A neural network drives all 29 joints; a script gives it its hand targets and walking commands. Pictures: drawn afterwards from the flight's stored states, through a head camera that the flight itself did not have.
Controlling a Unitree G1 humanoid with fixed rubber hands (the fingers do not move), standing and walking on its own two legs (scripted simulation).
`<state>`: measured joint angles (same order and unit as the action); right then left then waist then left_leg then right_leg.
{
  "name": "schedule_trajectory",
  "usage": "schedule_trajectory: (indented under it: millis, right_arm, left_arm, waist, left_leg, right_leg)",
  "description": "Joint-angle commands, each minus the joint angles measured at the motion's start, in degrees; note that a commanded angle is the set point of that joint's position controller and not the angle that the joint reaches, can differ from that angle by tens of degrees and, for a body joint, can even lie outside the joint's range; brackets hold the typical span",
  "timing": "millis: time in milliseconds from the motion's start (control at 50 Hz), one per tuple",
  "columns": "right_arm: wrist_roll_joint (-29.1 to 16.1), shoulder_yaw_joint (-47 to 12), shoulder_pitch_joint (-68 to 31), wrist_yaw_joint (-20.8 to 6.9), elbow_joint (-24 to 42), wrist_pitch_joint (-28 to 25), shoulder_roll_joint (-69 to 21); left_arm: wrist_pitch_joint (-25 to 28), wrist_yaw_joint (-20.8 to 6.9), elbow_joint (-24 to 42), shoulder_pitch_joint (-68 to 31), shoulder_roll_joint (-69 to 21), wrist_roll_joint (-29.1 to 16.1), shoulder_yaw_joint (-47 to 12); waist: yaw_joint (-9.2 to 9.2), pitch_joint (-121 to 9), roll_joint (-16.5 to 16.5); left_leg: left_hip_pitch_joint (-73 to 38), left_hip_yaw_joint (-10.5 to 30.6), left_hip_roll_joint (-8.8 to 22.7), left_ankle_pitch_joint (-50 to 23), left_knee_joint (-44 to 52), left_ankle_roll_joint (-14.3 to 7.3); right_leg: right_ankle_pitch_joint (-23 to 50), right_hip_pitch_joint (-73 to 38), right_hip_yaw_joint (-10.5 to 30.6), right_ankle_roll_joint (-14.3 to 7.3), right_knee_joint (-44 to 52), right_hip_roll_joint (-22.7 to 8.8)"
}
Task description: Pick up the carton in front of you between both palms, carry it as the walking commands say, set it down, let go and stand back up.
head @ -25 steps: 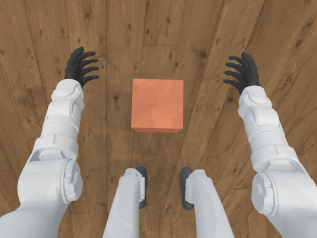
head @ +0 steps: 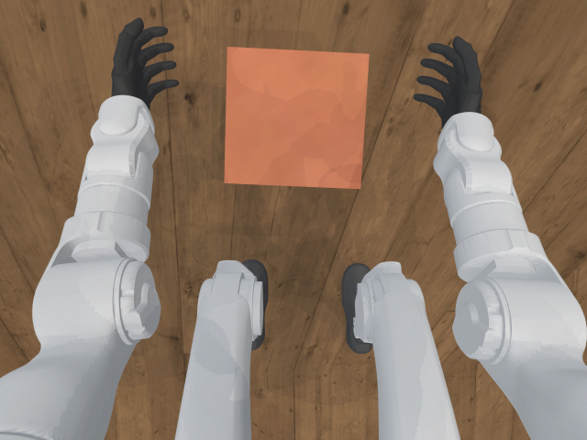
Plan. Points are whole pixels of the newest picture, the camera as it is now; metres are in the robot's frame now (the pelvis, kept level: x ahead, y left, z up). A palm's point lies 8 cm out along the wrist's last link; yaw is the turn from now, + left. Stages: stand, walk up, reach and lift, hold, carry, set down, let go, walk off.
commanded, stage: reach and lift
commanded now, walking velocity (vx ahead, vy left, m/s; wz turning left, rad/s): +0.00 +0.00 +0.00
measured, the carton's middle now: (293, 131) +0.49 +0.04 -0.40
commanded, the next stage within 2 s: none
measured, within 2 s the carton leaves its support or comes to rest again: leaves its support in 1.32 s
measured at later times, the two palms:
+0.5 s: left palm (190, 117) +0.49 +0.21 -0.34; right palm (410, 128) +0.49 -0.16 -0.34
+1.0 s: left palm (197, 121) +0.49 +0.20 -0.34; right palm (389, 125) +0.49 -0.12 -0.33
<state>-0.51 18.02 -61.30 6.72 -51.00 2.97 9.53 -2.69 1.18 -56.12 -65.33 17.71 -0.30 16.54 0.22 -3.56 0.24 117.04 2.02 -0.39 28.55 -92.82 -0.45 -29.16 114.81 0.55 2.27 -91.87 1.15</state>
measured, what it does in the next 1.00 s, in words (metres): lowers itself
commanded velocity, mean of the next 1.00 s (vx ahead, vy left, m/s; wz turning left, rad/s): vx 0.00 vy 0.00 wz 0.00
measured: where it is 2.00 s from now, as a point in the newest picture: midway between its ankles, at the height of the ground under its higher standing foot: (305, 321)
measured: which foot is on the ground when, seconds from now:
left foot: down 0.00-1.00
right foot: down 0.00-1.00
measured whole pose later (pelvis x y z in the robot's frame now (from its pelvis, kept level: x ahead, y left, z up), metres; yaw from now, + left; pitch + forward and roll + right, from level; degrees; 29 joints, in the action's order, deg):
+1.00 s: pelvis -0.04 -0.01 -0.16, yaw +1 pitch +37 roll -3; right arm -11.9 6.4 -81.0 8.4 -64.2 1.8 13.4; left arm -1.5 3.6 -68.3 -83.4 22.7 -15.2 -0.7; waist 0.5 19.7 -1.7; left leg 131.2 2.3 -0.8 31.5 -125.8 0.4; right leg -33.9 128.6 1.0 3.5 -125.5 2.7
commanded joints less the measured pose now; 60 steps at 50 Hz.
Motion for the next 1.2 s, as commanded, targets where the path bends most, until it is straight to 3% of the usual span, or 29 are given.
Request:
schedule_trajectory:
  millis: [0,60,80,140,200,300,360,380,400,420,460,520,560,700,720,780,800,820,900,920,940,960,980,1000,1020,1040,1060,1160,1180]
  right_arm:
    - [-6.75,-5.43,-12.65,0.88,13.07,-1.16,11.30]
    - [-8.55,-9.50,-11.69,0.38,14.35,-0.68,10.59]
    - [-10.35,-7.65,-11.33,0.33,15.11,0.01,9.79]
    - [-11.88,-8.17,-12.79,0.31,5.19,0.67,9.59]
    - [-9.97,-6.79,-20.33,1.53,3.88,0.46,12.28]
    - [-7.55,-6.98,-26.27,0.85,-7.33,1.01,10.03]
    - [-8.55,-8.16,-31.51,1.40,-9.41,0.69,11.92]
    - [-6.36,-6.12,-31.60,2.00,-8.95,0.24,11.39]
    - [-11.61,-9.97,-31.97,1.84,-7.78,0.08,13.37]
    - [-9.79,-8.30,-34.53,2.28,-7.01,-0.69,12.86]
    - [-12.55,-11.56,-35.94,2.52,-5.20,-0.87,12.60]
    - [-12.65,-9.90,-37.58,2.33,-5.02,-1.91,14.11]
    - [-14.81,-13.20,-39.26,2.68,3.50,-2.62,13.64]
    - [-17.01,-14.39,-31.33,0.69,-9.38,-0.95,11.47]
    - [-15.77,-12.72,-29.81,0.42,-13.47,-0.83,12.63]
    - [-12.47,-11.79,-30.67,1.67,-5.81,-2.65,14.19]
    - [-10.39,-8.32,-30.57,2.04,-9.08,-2.65,15.88]
    - [-12.01,-11.46,-32.27,1.94,-8.24,-2.38,12.49]
    - [-10.39,-11.28,-32.09,1.57,-9.46,-2.40,8.53]
    - [-11.47,-10.38,-33.11,1.89,-7.11,-2.16,6.28]
    - [-11.34,-12.19,-36.19,1.64,-3.63,-2.22,3.26]
    - [-12.95,-13.62,-36.38,1.12,-7.89,-1.86,1.46]
    - [-12.23,-15.14,-38.71,0.80,-7.52,-1.99,-4.10]
    - [-12.55,-17.33,-41.76,-0.53,-7.89,-1.94,-11.90]
    - [-8.26,-13.11,-39.16,-0.84,-9.98,-1.53,-12.34]
    - [-9.67,-16.62,-46.34,-3.16,-5.72,-1.13,-21.23]
    - [-7.82,-15.89,-47.27,-5.01,-4.65,-0.41,-30.71]
    - [-5.13,-18.00,-50.23,-11.46,-7.93,3.79,-48.89]
    - [-6.07,-18.46,-52.60,-12.29,-1.07,3.13,-47.52]
  left_arm:
    - [0.58,2.09,7.52,-12.17,12.61,-7.56,-5.20]
    - [-0.21,2.55,8.92,-11.14,11.87,-9.11,-6.53]
    - [-0.04,2.72,16.24,-14.65,11.37,-8.63,-7.92]
    - [0.05,1.66,8.01,-16.21,9.70,-10.67,-8.68]
    - [-0.16,1.50,4.17,-22.16,9.93,-11.25,-10.61]
    - [0.29,0.43,-8.11,-29.68,12.42,-9.16,-8.61]
    - [0.54,0.96,-14.07,-31.40,14.46,-9.38,-9.31]
    - [1.02,1.34,-10.54,-32.54,14.58,-9.97,-8.97]
    - [1.71,1.02,-9.28,-33.34,17.58,-8.94,-8.22]
    - [1.87,1.27,-8.85,-35.35,17.89,-9.68,-9.74]
    - [2.06,1.51,-13.57,-33.82,17.24,-11.55,-10.87]
    - [2.54,2.57,-7.42,-42.51,17.55,-13.69,-14.72]
    - [3.59,3.42,-1.40,-41.85,18.56,-14.95,-14.38]
    - [2.02,3.08,-6.63,-35.72,13.19,-13.04,-14.45]
    - [1.75,3.21,-8.78,-34.50,12.76,-12.85,-15.91]
    - [2.12,3.00,-9.97,-31.46,13.99,-13.13,-12.28]
    - [2.02,3.12,-8.60,-30.45,9.37,-13.83,-17.35]
    - [2.25,3.04,-6.83,-33.58,10.23,-12.75,-11.98]
    - [2.15,2.13,-3.41,-35.62,6.11,-15.47,-18.27]
    - [2.17,2.11,-4.59,-36.36,6.72,-14.62,-17.86]
    - [1.81,1.60,-7.70,-38.08,1.23,-16.03,-20.49]
    - [1.96,1.87,-6.91,-39.82,2.42,-15.11,-18.49]
    - [1.22,0.89,-7.72,-39.10,-8.26,-16.04,-21.49]
    - [1.19,-0.23,-7.12,-44.20,-12.83,-13.94,-21.28]
    - [1.07,-0.40,-6.87,-41.68,-13.27,-13.30,-19.88]
    - [1.88,-2.11,-6.45,-47.12,-18.78,-9.04,-17.41]
    - [1.42,-3.70,-6.24,-48.87,-25.27,-9.41,-19.90]
    - [-2.14,-10.49,-0.75,-51.20,-46.97,-8.18,-20.26]
    - [-3.24,-10.91,-0.35,-49.62,-48.39,-9.13,-20.73]
  waist:
    - [-2.46,-72.01,1.00]
    - [2.45,-74.38,0.70]
    - [0.31,-72.92,3.61]
    - [3.76,-58.04,2.12]
    - [-1.63,-49.94,2.21]
    - [-1.10,-38.36,-1.83]
    - [2.11,-39.29,0.64]
    - [-2.06,-40.89,-2.19]
    - [4.39,-44.49,1.61]
    - [1.26,-46.99,1.98]
    - [4.59,-45.32,-0.69]
    - [-1.74,-48.74,2.06]
    - [-1.31,-55.09,-1.17]
    - [6.13,-42.03,4.34]
    - [2.01,-38.79,4.45]
    - [-1.14,-44.61,-2.34]
    - [-1.00,-44.22,4.77]
    - [1.89,-43.86,0.29]
    - [-3.73,-45.55,2.17]
    - [-0.35,-43.17,3.12]
    - [-2.79,-43.03,2.83]
    - [1.32,-43.54,2.18]
    - [-3.00,-42.31,1.12]
    - [1.29,-40.12,2.92]
    - [-2.23,-36.51,0.11]
    - [4.39,-39.66,2.15]
    - [0.48,-42.11,-0.90]
    - [4.40,-38.46,-2.32]
    - [2.23,-39.88,-0.37]
  left_leg:
    - [-49.63,1.81,-1.45,-37.31,-4.11,0.57]
    - [-48.50,-1.86,-2.76,-34.70,-6.47,1.30]
    - [-44.01,-1.86,-1.97,-33.93,-6.91,1.42]
    - [-32.34,-3.46,-1.54,-23.64,-9.03,1.87]
    - [-23.79,-1.50,-0.60,-14.85,-12.40,2.13]
    - [-15.21,-1.63,-0.47,-4.83,-15.20,1.65]
    - [-16.82,-2.11,0.92,-5.94,-18.40,1.43]
    - [-14.45,-0.87,0.92,-8.21,-20.48,1.70]
    - [-18.06,-2.80,0.99,-10.69,-21.39,0.85]
    - [-17.94,-0.61,1.60,-12.02,-20.89,1.04]
    - [-20.14,-1.51,1.84,-11.37,-22.86,0.88]
    - [-24.51,1.41,1.16,-14.89,-23.71,0.89]
    - [-28.28,0.86,1.80,-22.22,-26.62,0.92]
    - [-29.99,-0.96,0.38,-17.10,-25.33,0.83]
    - [-27.28,0.77,0.77,-13.27,-22.23,1.96]
    - [-23.57,-0.18,0.32,-15.46,-26.12,1.22]
    - [-23.98,0.01,-0.56,-17.60,-25.06,2.30]
    - [-25.41,-1.25,0.11,-18.87,-25.49,1.56]
    - [-25.27,0.90,-1.43,-16.98,-22.80,1.50]
    - [-23.73,0.76,-1.37,-15.91,-22.08,1.09]
    - [-25.86,0.30,-1.72,-16.58,-24.54,0.78]
    - [-26.40,-0.98,-1.86,-14.46,-22.64,1.31]
    - [-23.60,-0.08,-1.71,-13.27,-22.82,1.49]
    - [-22.49,-1.48,-2.54,-10.24,-22.37,0.98]
    - [-17.85,-0.76,-3.52,-9.06,-20.73,1.49]
    - [-19.25,-3.01,-3.36,-10.48,-23.45,1.29]
    - [-19.61,-0.81,-3.64,-10.90,-23.37,0.48]
    - [-17.89,-4.08,-4.83,-12.42,-24.47,-0.10]
    - [-18.89,-4.05,-5.05,-14.14,-23.92,-0.33]
  right_leg:
    - [27.74,-22.37,-4.44,0.43,-4.63,3.79]
    - [24.30,-22.53,-4.78,0.58,-8.51,3.76]
    - [27.74,-23.09,-4.42,0.43,-8.92,3.43]
    - [18.64,-18.31,-4.18,1.33,-11.58,3.01]
    - [12.55,-13.73,-3.58,0.10,-14.60,2.48]
    - [4.31,-12.42,-2.69,0.98,-16.18,2.22]
    - [5.44,-15.35,-0.60,1.15,-18.80,1.33]
    - [8.96,-17.45,-0.36,1.15,-20.65,1.33]
    - [10.88,-19.12,0.60,1.24,-21.36,1.10]
    - [12.38,-18.56,-0.96,0.79,-23.09,2.21]
    - [10.64,-20.18,-1.14,1.38,-24.01,0.77]
    - [14.09,-17.86,-3.12,0.25,-26.92,1.06]
    - [20.10,-19.04,-2.63,1.21,-28.64,2.02]
    - [8.56,-10.01,-1.69,0.89,-25.94,2.73]
    - [7.43,-10.11,-2.85,1.21,-26.35,3.00]
    - [12.54,-14.53,-3.27,1.31,-26.14,2.91]
    - [15.91,-16.08,-2.59,0.69,-26.89,2.41]
    - [14.81,-12.89,-2.32,1.53,-25.66,2.55]
    - [15.44,-16.03,-4.06,0.56,-25.17,2.70]
    - [13.07,-10.45,-3.73,0.56,-25.65,2.31]
    - [11.31,-10.27,-3.13,0.40,-24.03,2.34]
    - [9.35,-11.57,-4.55,0.98,-24.37,2.32]
    - [9.98,-13.95,-4.45,0.07,-24.10,3.47]
    - [8.18,-13.63,-3.34,-0.53,-23.83,4.02]
    - [7.45,-11.47,-4.91,0.15,-23.52,4.52]
    - [7.68,-11.89,-1.64,-0.54,-23.32,5.50]
    - [10.00,-14.17,-3.71,0.28,-25.87,5.22]
    - [8.87,-11.60,-3.66,-0.50,-26.06,8.21]
    - [10.50,-11.51,-5.36,-0.98,-26.18,7.74]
